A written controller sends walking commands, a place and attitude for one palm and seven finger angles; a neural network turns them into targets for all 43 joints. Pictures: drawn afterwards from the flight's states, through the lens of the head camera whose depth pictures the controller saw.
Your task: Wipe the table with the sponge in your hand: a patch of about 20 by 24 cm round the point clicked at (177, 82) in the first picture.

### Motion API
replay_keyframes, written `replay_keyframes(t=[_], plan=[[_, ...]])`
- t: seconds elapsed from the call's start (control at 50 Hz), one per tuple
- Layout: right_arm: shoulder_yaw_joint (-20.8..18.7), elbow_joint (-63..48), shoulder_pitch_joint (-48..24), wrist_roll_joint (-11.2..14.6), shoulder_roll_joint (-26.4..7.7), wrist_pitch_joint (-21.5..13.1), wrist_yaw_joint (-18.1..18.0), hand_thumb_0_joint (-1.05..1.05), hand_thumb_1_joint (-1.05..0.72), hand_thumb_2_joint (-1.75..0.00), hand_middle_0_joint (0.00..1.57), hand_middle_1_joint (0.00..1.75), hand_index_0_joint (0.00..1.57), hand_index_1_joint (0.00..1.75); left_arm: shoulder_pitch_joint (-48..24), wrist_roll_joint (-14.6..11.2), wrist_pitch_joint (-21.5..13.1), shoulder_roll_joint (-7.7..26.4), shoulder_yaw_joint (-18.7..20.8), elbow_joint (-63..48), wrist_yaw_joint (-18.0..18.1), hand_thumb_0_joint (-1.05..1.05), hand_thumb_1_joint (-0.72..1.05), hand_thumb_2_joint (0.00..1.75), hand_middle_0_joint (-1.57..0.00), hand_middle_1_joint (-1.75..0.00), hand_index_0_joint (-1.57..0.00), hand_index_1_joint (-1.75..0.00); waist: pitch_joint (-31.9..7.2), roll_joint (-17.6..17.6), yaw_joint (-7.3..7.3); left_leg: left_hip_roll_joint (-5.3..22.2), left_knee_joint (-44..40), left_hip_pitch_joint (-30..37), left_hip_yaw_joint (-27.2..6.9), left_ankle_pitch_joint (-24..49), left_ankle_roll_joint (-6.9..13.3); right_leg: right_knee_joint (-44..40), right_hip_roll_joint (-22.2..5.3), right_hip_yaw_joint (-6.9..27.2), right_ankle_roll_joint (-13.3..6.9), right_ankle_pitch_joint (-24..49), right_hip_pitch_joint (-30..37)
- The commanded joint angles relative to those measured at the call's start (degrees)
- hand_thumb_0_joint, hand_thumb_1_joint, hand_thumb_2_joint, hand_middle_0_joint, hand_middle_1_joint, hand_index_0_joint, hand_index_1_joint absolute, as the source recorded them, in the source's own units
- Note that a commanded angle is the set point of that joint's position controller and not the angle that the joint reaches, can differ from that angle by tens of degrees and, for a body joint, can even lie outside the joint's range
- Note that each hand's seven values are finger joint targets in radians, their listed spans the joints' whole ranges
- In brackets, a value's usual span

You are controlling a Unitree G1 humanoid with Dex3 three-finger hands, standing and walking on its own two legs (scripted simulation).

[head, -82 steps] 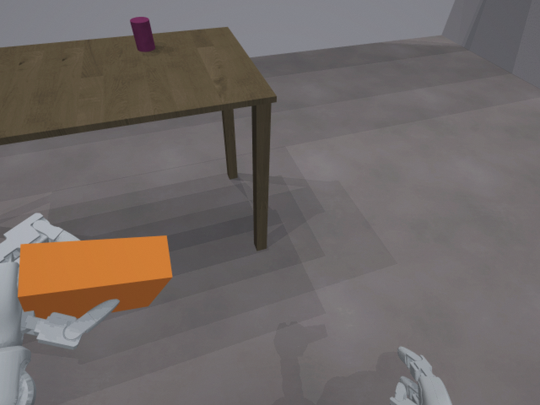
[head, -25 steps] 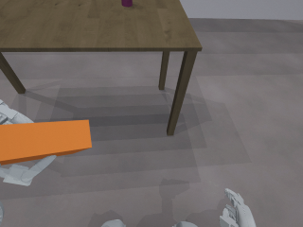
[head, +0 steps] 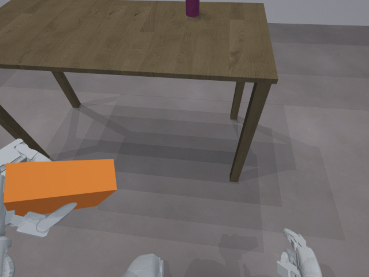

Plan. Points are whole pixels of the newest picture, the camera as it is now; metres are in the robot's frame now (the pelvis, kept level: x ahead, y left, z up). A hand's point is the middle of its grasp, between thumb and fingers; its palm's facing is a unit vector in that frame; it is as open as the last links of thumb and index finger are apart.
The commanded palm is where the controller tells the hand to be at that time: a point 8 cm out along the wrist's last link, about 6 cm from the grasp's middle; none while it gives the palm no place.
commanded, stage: walk to a spot facing it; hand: left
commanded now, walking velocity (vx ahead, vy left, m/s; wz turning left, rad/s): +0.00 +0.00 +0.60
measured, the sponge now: (77, 187) +0.24 +0.19 +0.14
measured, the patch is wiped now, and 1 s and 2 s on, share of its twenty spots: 0.00 0.00 0.00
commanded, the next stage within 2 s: none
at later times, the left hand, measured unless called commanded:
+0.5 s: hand out of the picture +0.11 +0.25 +0.18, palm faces +0.60 -0.66 -0.44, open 9.3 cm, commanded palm +0.06 +0.28 +0.18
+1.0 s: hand out of the picture -0.04 +0.24 +0.18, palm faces +0.81 -0.45 -0.38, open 9.3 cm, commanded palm -0.11 +0.24 +0.18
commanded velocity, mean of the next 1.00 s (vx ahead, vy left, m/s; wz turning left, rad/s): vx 0.08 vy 0.00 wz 0.59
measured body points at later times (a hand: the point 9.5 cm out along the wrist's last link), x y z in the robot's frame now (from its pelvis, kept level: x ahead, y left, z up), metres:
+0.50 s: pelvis -0.02 -0.04 +0.00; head +0.00 -0.03 +0.45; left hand +0.07 +0.28 +0.21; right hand +0.20 -0.17 -0.09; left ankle +0.04 +0.13 -0.73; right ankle +0.02 -0.17 -0.71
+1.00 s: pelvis -0.08 -0.09 -0.01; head -0.09 -0.07 +0.44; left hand -0.09 +0.25 +0.20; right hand +0.19 -0.20 -0.08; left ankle -0.15 +0.02 -0.73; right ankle -0.01 -0.17 -0.67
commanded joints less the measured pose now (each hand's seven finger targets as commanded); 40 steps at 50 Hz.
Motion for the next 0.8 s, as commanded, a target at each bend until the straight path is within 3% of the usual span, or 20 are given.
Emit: replay_keyframes(t=[0.0,0.1,0.14,0.16,0.18,0.2,0.22,0.24,0.26,0.32,0.42,0.48,0.5,0.52,0.54,0.56,0.6,0.62,0.66,0.78], plan=[[-0.5,-12.1,-3.2,-0.2,-1.8,-2.7,-0.7,0.00,-0.90,-0.90,0.20,0.30,0.20,0.30,0.6,-1.2,-4.1,12.2,11.5,-16.0,3.2,0.00,0.10,1.30,-1.20,-1.60,-1.20,-1.60,-15.6,-8.2,2.48,1.4,-17.1,3.3,3.4,0.5,0.5,-8.4,-15.4,8.8,-2.8,39.1,12.8],[-1.1,-12.9,-0.4,-0.1,-2.3,-2.3,-0.5,0.00,-0.90,-0.90,0.20,0.30,0.20,0.30,1.1,-1.4,-3.4,10.5,10.3,-14.4,4.1,0.00,0.10,1.30,-1.20,-1.60,-1.20,-1.60,-15.9,-9.7,2.06,-0.2,-29.8,7.3,5.3,3.5,1.0,-4.3,-16.2,7.7,-1.8,36.4,12.9],[-1.5,-12.8,0.7,0.4,-3.0,-2.0,-0.7,0.00,-0.90,-0.90,0.20,0.30,0.20,0.30,-0.5,-1.9,-3.3,9.9,9.0,-14.6,3.8,0.00,0.10,1.30,-1.20,-1.60,-1.20,-1.60,-16.1,-6.4,0.04,-1.2,-38.3,14.7,4.5,8.8,1.8,2.6,-14.9,5.9,1.1,33.2,8.7],[-1.5,-12.9,1.1,0.4,-3.2,-2.1,-0.9,0.00,-0.90,-0.90,0.20,0.30,0.20,0.30,-1.8,-2.0,-3.6,10.2,8.6,-15.9,3.8,0.00,0.10,1.30,-1.20,-1.60,-1.20,-1.60,-17.6,-1.6,-1.02,1.0,-42.2,20.6,1.4,17.0,3.8,11.3,-11.8,4.5,3.6,29.3,4.4],[-1.7,-13.2,0.1,0.5,-4.9,-2.9,-0.6,0.00,-0.90,-0.90,0.20,0.30,0.20,0.30,-2.3,-2.6,-4.3,10.6,8.6,-18.2,3.6,0.00,0.10,1.30,-1.20,-1.60,-1.20,-1.60,-17.4,11.1,-0.19,12.9,-44.6,26.3,-16.3,40.8,10.5,22.3,-3.7,3.9,7.3,4.1,-7.1],[-1.5,-12.4,1.0,0.4,-4.8,-3.9,0.0,0.00,-0.90,-0.90,0.20,0.30,0.20,0.30,-2.7,-2.6,-5.4,10.7,8.0,-17.6,2.5,0.00,0.10,1.30,-1.20,-1.60,-1.20,-1.60,-14.9,19.3,0.96,21.7,-44.9,29.4,-30.1,61.7,16.8,29.3,1.3,8.1,8.3,-22.0,-16.3],[-1.5,-11.1,0.7,0.1,-5.1,-4.3,0.6,0.00,-0.90,-0.90,0.20,0.30,0.20,0.30,-2.5,-0.6,-5.4,12.7,9.1,-16.4,1.7,0.00,0.10,1.30,-1.20,-1.60,-1.20,-1.60,-13.5,16.1,0.61,22.5,-44.0,28.6,-30.9,61.1,17.5,32.9,0.6,12.5,7.9,-21.3,-19.8],[-2.4,-10.6,0.3,0.7,-5.4,-4.9,1.3,0.00,-0.90,-0.90,0.20,0.30,0.20,0.30,-4.1,0.2,-6.0,13.6,9.4,-19.3,1.3,0.00,0.10,1.30,-1.20,-1.60,-1.20,-1.60,-14.4,11.7,0.94,20.6,-41.8,29.3,-28.1,57.6,17.1,31.5,0.8,13.6,7.8,-19.1,-20.1],[-2.8,-10.3,-0.6,0.9,-6.1,-5.4,1.9,0.00,-0.90,-0.90,0.20,0.30,0.20,0.30,-3.9,0.3,-5.8,11.8,8.1,-19.8,0.8,0.00,0.10,1.30,-1.20,-1.60,-1.20,-1.60,-14.5,11.7,0.45,17.7,-42.2,26.1,-22.8,49.6,15.4,30.8,1.3,13.2,7.9,-15.1,-18.4],[-2.4,-10.2,-0.3,1.2,-5.2,-5.9,2.6,0.00,-0.90,-0.90,0.20,0.30,0.20,0.30,0.0,-1.7,-5.0,9.7,8.0,-21.1,0.7,0.00,0.10,1.30,-1.20,-1.60,-1.20,-1.60,-14.2,17.3,0.75,11.4,-45.6,15.4,-14.5,32.1,11.6,24.8,3.5,10.2,8.4,-9.2,-8.4],[-1.2,-9.5,-0.2,1.3,-4.6,-6.6,1.7,0.00,-0.90,-0.90,0.20,0.30,0.20,0.30,-1.8,-2.9,-3.5,8.4,7.3,-13.6,0.6,0.00,0.10,1.30,-1.20,-1.60,-1.20,-1.60,-10.9,16.2,0.43,10.8,-49.9,7.7,-18.2,10.9,11.3,12.3,6.5,8.5,8.5,-12.1,0.2],[-0.8,-9.5,-1.1,1.4,-4.1,-6.1,1.3,0.00,-0.90,-0.90,0.20,0.30,0.20,0.30,-5.0,-2.8,-2.4,7.4,6.1,-10.4,0.3,0.00,0.10,1.30,-1.20,-1.60,-1.20,-1.60,-10.8,13.3,1.78,7.5,-47.9,4.6,-16.3,4.2,9.2,-2.7,8.1,6.8,7.4,-9.5,9.1],[-0.6,-9.6,-1.4,1.6,-3.5,-5.7,1.3,0.00,-0.90,-0.90,0.20,0.30,0.20,0.30,-7.1,-2.3,-2.0,7.7,5.8,-9.5,0.3,0.00,0.10,1.30,-1.20,-1.60,-1.20,-1.60,-10.0,8.2,2.26,4.3,-42.0,1.3,-13.8,-1.5,7.1,-11.7,4.3,9.9,5.3,-6.4,11.3],[-0.1,-10.1,-2.0,1.5,-1.5,-5.0,1.4,0.00,-0.90,-0.90,0.20,0.30,0.20,0.30,-8.4,-1.3,-1.3,10.4,6.2,-9.1,0.7,0.00,0.10,1.30,-1.20,-1.60,-1.20,-1.60,-8.3,-6.4,2.24,-1.7,-25.8,-4.8,-7.2,-6.2,3.1,-22.1,-9.2,25.2,0.0,-13.2,9.8],[-0.2,-10.3,-3.8,0.8,-2.2,-4.9,1.0,0.00,-0.90,-0.90,0.20,0.30,0.20,0.30,-10.7,-1.7,-0.5,13.7,8.1,-9.5,1.4,0.00,0.10,1.30,-1.20,-1.60,-1.20,-1.60,-6.6,-13.3,2.84,-4.6,-7.7,-6.2,-4.5,-5.9,0.7,-25.8,-20.4,38.5,-4.4,-10.8,1.7],[-0.9,-8.9,-2.6,0.2,-3.5,-5.2,0.9,0.00,-0.90,-0.90,0.20,0.30,0.20,0.30,-11.1,-2.0,0.1,11.4,6.3,-9.4,1.6,0.00,0.10,1.30,-1.20,-1.60,-1.20,-1.60,-8.0,-15.0,1.68,-3.0,0.4,-4.7,-7.0,-2.9,0.9,-23.5,-19.2,34.3,-3.5,-5.8,0.4],[0.3,-8.5,-4.0,0.5,-2.0,-4.5,0.5,0.00,-0.90,-0.90,0.20,0.30,0.20,0.30,-9.4,-1.7,-1.1,10.1,5.6,-9.5,0.8,0.00,0.10,1.30,-1.20,-1.60,-1.20,-1.60,-7.3,-9.6,1.12,-1.3,6.0,-3.9,-4.6,2.6,-0.7,-18.6,-13.3,18.6,-2.0,6.3,0.8],[0.4,-8.5,-5.0,0.7,-2.1,-4.3,-0.2,0.00,-0.90,-0.90,0.20,0.30,0.20,0.30,-9.5,-1.5,-1.6,10.4,5.7,-9.1,0.7,0.00,0.10,1.30,-1.20,-1.60,-1.20,-1.60,-6.7,-8.4,1.25,-0.8,4.1,-2.7,-3.5,2.9,-1.0,-17.9,-12.1,13.9,-1.4,10.5,0.6],[0.2,-9.0,-5.4,0.5,-2.2,-4.3,-1.3,0.00,-0.90,-0.90,0.20,0.30,0.20,0.30,-9.7,-1.2,-2.4,11.0,6.5,-9.4,1.0,0.00,0.10,1.30,-1.20,-1.60,-1.20,-1.60,-7.7,-8.2,1.52,0.1,-6.4,1.4,-1.4,1.7,-0.5,-16.7,-11.9,10.2,-1.3,15.7,2.8],[-0.6,-11.1,-2.5,-0.7,-2.6,-4.1,-1.3,0.00,-0.90,-0.90,0.20,0.30,0.20,0.30,-3.9,-1.3,-2.9,10.6,8.4,-13.1,2.9,0.00,0.10,1.30,-1.20,-1.60,-1.20,-1.60,-13.4,-9.5,3.48,-0.2,-27.8,6.4,2.6,-2.4,1.8,-12.1,-15.1,12.4,-3.3,19.1,10.7]])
